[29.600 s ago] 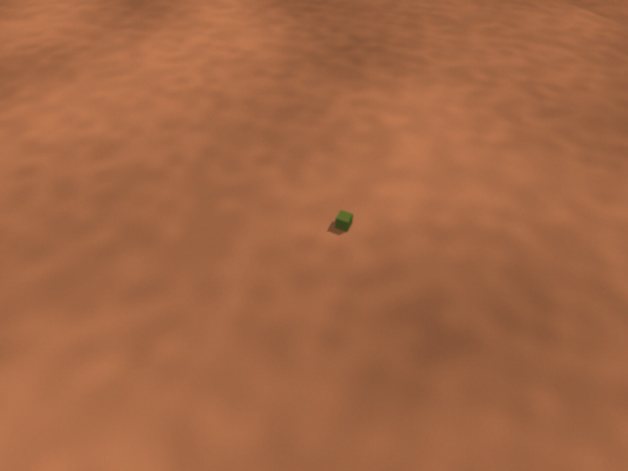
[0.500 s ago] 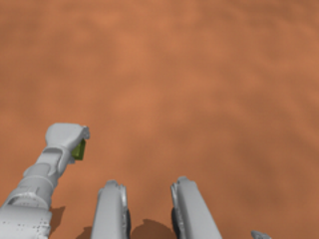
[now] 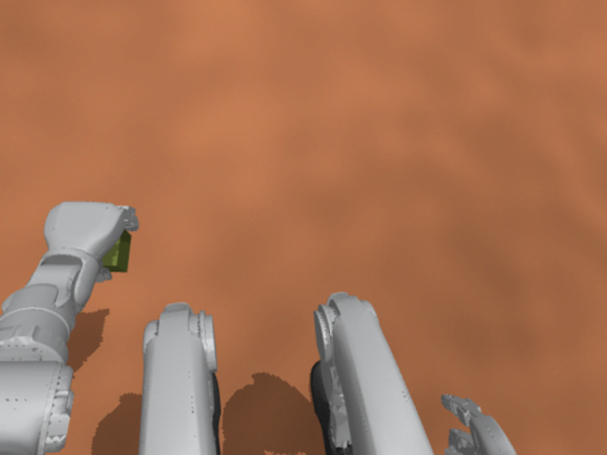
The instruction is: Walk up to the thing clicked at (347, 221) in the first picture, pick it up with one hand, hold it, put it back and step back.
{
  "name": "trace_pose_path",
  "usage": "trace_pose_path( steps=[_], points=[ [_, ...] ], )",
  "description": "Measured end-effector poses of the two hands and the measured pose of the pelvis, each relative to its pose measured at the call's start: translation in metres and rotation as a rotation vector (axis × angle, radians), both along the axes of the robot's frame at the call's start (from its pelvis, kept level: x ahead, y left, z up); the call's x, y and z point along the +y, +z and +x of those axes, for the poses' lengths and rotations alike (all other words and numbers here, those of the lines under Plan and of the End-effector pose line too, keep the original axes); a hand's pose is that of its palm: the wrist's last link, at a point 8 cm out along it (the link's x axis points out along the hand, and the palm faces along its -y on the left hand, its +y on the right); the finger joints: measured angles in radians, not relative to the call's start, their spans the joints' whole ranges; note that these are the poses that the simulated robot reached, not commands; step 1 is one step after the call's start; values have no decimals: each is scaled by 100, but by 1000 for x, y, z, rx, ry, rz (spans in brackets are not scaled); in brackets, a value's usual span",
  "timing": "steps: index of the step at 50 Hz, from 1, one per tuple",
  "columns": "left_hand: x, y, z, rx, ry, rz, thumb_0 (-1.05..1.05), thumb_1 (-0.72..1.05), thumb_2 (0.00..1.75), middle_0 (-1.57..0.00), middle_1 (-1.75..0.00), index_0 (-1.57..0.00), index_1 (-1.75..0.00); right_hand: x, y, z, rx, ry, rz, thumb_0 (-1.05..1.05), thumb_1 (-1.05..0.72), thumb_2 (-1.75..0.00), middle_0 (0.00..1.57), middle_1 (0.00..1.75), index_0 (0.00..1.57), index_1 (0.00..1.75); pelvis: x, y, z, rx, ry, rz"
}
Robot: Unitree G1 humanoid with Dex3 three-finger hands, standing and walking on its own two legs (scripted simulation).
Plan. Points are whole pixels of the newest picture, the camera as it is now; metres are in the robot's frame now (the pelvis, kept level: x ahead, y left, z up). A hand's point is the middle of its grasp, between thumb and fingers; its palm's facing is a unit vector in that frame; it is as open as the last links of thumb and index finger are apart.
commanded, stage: crouch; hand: left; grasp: from above
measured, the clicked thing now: (103, 249) +0.41 +0.26 -0.20
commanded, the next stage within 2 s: lower in 0.56 s
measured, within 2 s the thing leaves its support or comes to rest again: neither
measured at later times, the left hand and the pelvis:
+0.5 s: hand (114, 260) +0.40 +0.25 -0.24, palm faces -0.45 +0.00 -0.89, open 8.9 cm; pelvis -0.01 +0.00 -0.06, yaw -2 degrees
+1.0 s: hand (127, 265) +0.40 +0.25 -0.29, palm faces -0.48 -0.04 -0.87, open 9.0 cm; pelvis -0.01 -0.01 -0.10, yaw -3 degrees
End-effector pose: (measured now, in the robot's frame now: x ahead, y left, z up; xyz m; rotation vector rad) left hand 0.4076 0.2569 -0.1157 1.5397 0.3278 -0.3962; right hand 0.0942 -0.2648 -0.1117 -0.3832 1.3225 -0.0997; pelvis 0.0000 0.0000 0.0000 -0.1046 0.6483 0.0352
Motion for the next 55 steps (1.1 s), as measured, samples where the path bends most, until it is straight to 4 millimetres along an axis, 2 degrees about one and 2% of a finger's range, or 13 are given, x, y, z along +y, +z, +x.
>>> trace_pose_path(
  steps=[5, 17, 23, 38, 45, 55],
  points=[
    [1, -15, 2, 15, 10, -7, -1, 11, 40, -86, -40, -88, -37, -1, -12, -6, 20, -5, 6, 0, -93, -90, 20, 30, 20, 29, -1, -12, -1, -3, -9, -3],
    [0, -50, 0, 17, -15, -27, -1, 11, 42, -84, -42, -86, -40, -7, -37, -37, 84, -28, -10, 0, -93, -90, 20, 30, 20, 29, -2, -45, -8, -32, -23, -7],
    [-1, -63, -1, 9, -21, -19, -1, 11, 44, -83, -43, -85, -41, -10, -50, -46, 91, -37, -17, 0, -93, -90, 20, 30, 20, 29, -2, -60, -11, -42, -26, -4],
    [-3, -80, 6, 28, 15, -1, -1, 9, 48, -82, -45, -84, -43, -10, -79, -42, 78, -6, 12, 0, -93, -91, 20, 30, 20, 29, -8, -81, -12, -55, -35, 10],
    [-4, -102, 5, 60, 21, -33, -1, 8, 49, -81, -46, -84, -43, -15, -88, -41, 97, 19, 3, 0, -93, -90, 20, 30, 20, 29, -11, -93, -11, -73, -45, 7],
    [-4, -133, 0, 18, -10, -62, -1, 10, 47, -80, -46, -83, -44, -23, -98, -44, 117, 26, -46, 0, -92, -90, 20, 30, 20, 29, -10, -114, -10, -105, -57, -4]
  ],
)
